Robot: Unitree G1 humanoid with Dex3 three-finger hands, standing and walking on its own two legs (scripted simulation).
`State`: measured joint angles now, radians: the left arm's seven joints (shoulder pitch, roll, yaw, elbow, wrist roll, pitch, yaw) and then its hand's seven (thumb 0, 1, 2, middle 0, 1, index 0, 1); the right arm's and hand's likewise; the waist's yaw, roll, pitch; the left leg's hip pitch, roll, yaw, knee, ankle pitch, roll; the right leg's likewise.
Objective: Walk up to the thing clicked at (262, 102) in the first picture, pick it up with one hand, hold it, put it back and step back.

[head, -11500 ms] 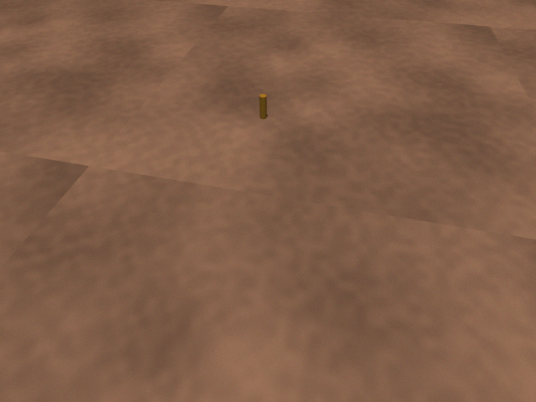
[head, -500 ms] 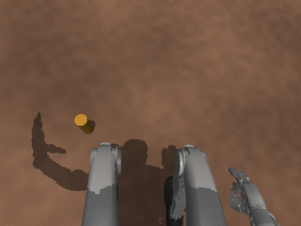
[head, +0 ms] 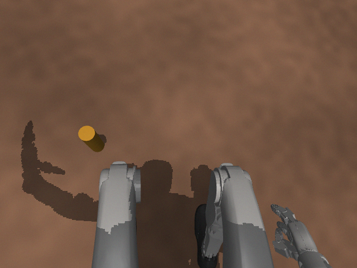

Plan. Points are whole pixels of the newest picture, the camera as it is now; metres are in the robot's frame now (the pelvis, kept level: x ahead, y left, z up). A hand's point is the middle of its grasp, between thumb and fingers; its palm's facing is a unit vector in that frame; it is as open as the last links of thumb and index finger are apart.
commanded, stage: go down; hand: left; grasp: from the side
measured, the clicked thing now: (92, 140) +0.42 +0.26 -0.31
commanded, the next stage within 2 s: approach in 0.44 s
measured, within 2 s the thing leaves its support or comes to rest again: neither
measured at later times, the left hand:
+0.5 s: hand out of the picture +0.34 +0.44 -0.01, palm faces +0.25 -0.96 -0.11, open 17.5 cm
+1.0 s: hand (22, 144) +0.36 +0.39 -0.17, palm faces +0.21 -0.98 +0.04, open 17.5 cm
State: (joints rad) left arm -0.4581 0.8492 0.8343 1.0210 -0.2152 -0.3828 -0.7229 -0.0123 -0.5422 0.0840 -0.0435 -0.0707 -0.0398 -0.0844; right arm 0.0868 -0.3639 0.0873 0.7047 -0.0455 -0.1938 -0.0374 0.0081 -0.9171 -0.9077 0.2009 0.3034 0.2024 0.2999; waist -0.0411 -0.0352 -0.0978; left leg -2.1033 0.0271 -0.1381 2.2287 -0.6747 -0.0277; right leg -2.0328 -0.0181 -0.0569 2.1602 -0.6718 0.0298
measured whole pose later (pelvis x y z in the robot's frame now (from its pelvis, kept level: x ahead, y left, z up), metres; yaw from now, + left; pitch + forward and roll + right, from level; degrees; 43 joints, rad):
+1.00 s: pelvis +0.00 +0.01 -0.08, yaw -4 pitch +23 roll -10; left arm -0.55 0.87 0.83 1.32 -0.28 -0.73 -0.75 -0.01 -0.57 0.05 -0.08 -0.09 -0.06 -0.11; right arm -0.06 -0.38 0.25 0.67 -0.15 -0.19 0.02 0.01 -0.91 -0.90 0.20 0.30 0.20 0.30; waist -0.12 -0.17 0.08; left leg -2.23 0.02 -0.23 2.51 -0.70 -0.03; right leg -2.14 0.02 -0.10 2.38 -0.66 0.04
